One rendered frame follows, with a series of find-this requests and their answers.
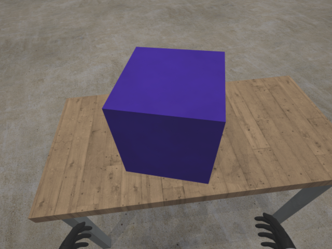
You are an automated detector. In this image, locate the carton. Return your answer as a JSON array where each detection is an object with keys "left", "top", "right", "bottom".
[{"left": 102, "top": 47, "right": 226, "bottom": 184}]

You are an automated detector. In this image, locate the table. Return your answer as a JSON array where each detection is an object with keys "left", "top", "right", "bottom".
[{"left": 28, "top": 76, "right": 332, "bottom": 249}]

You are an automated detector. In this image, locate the left robot hand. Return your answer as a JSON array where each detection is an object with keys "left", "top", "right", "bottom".
[{"left": 59, "top": 222, "right": 92, "bottom": 249}]

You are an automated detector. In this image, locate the right robot hand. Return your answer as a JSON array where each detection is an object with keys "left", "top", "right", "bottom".
[{"left": 254, "top": 213, "right": 296, "bottom": 249}]

